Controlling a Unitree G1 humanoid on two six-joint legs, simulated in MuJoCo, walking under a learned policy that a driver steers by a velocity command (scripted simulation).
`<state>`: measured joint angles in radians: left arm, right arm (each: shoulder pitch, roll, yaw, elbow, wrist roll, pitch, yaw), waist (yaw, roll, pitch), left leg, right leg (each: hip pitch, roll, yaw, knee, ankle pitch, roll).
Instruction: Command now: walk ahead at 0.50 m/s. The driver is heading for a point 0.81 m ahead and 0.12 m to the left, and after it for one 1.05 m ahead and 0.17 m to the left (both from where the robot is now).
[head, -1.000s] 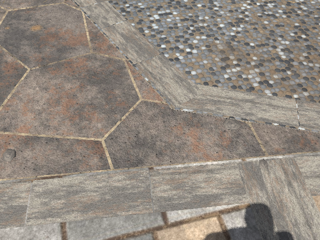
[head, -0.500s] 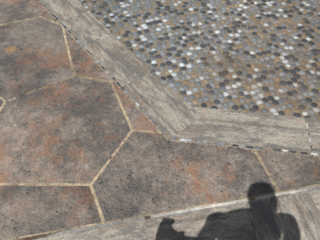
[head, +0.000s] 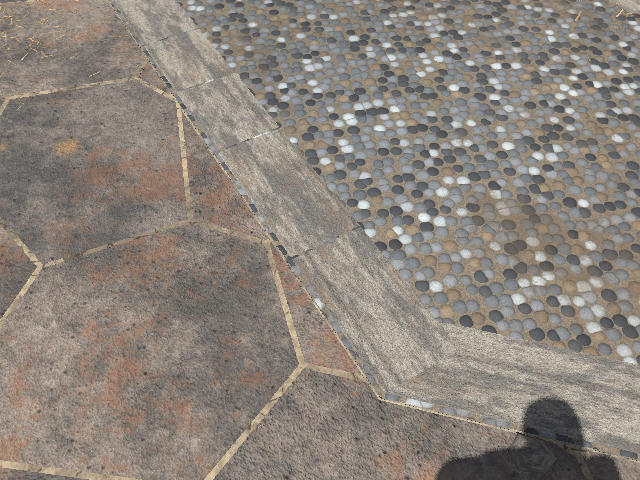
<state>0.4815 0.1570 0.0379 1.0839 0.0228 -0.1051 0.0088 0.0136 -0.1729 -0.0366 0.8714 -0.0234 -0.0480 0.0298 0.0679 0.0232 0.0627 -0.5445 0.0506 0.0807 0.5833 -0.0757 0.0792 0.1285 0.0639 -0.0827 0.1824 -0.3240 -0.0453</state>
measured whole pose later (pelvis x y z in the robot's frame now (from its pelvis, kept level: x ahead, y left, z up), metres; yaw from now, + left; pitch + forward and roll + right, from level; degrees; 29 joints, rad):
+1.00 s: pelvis +0.53 -0.01 +0.01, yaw +3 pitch +0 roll -1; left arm 0.43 0.18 0.04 1.06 0.02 -0.11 0.00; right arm 0.16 -0.21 -0.06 0.94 -0.02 -0.03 0.03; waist 0.02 0.04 0.04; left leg -0.66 0.09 -0.02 0.86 -0.05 0.05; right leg 0.01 0.08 -0.15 0.19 -0.21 -0.09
